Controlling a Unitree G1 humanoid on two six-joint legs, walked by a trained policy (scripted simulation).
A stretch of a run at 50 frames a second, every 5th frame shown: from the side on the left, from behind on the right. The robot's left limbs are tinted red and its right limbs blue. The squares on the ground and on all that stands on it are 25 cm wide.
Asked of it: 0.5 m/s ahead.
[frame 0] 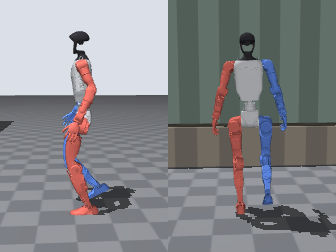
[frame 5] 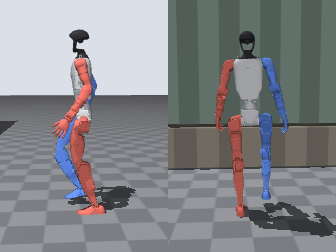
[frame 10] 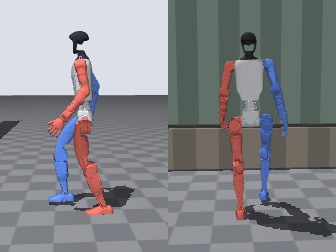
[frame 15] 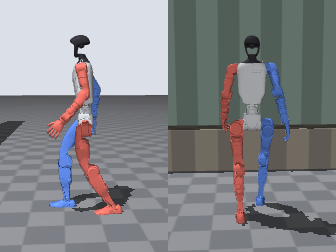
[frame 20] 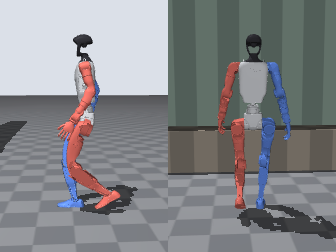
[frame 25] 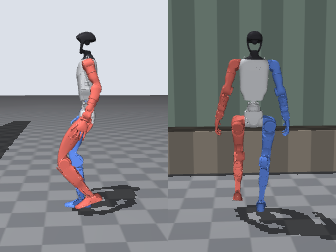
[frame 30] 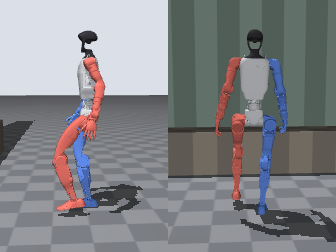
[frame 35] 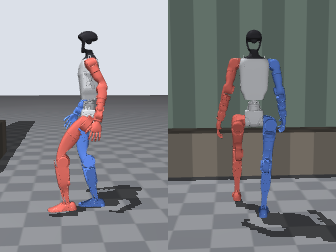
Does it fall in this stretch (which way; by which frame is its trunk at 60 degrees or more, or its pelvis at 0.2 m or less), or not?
no
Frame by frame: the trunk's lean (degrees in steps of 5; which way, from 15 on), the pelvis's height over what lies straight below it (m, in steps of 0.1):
0: 5, 0.8
5: 5, 0.8
10: 5, 0.8
15: 5, 0.7
20: 5, 0.8
25: 0, 0.8
30: 0, 0.8
35: 0, 0.8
